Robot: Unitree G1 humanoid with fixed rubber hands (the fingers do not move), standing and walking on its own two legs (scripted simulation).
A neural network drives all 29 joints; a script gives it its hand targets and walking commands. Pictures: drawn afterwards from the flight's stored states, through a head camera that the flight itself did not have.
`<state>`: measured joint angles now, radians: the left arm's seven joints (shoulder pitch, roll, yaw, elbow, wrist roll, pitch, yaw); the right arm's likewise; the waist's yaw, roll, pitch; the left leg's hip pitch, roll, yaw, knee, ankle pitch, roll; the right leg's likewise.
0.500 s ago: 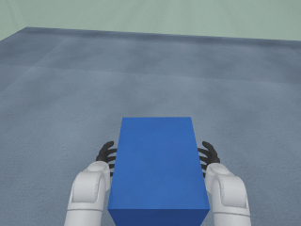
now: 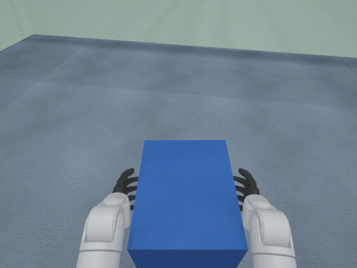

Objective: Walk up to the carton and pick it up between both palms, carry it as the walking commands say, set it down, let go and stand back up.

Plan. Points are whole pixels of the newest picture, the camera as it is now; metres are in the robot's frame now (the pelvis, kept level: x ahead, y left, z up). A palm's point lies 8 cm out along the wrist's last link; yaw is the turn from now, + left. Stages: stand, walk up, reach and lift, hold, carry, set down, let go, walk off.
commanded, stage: carry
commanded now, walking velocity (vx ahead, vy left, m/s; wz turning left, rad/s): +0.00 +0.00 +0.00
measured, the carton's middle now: (185, 212) +0.28 +0.00 +0.00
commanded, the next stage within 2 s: none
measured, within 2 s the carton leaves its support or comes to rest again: neither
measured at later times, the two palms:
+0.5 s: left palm (116, 197) +0.28 +0.15 +0.05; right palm (243, 196) +0.29 -0.13 +0.06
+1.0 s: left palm (166, 199) +0.28 +0.04 +0.05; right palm (304, 227) +0.22 -0.23 +0.07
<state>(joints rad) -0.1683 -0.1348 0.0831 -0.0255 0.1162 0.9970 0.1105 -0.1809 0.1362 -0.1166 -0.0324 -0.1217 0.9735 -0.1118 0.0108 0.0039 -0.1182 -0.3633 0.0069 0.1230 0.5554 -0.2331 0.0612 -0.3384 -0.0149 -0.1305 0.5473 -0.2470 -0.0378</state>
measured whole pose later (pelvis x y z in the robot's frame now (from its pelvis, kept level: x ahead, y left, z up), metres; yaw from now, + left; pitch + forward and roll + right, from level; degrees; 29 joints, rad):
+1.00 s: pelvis -0.02 -0.03 -0.01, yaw -9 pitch +4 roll -1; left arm -0.24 -0.15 0.06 -0.26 0.08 1.24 0.15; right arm -0.23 0.14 -0.16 -0.32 -0.08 1.23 -0.15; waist -0.03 0.00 -0.01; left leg -0.45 0.12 0.13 0.74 -0.47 -0.06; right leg -0.43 0.01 -0.11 0.62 -0.27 -0.05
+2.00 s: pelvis -0.03 -0.02 +0.00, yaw -8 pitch +2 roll +0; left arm -0.18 -0.14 0.09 -0.07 0.11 1.05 0.11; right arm -0.20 0.14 -0.12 -0.07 -0.12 1.04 -0.12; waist 0.01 0.00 -0.11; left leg -0.34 0.05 0.14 0.55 -0.24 0.02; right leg -0.35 -0.04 -0.11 0.54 -0.22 -0.02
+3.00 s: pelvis -0.02 -0.01 +0.00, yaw -8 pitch +2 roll +0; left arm -0.17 -0.14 0.09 -0.02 0.11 1.01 0.11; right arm -0.20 0.14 -0.13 -0.02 -0.12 0.99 -0.12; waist 0.01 0.01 -0.10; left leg -0.33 0.03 0.15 0.56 -0.26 0.04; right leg -0.35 -0.07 -0.11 0.56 -0.24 0.01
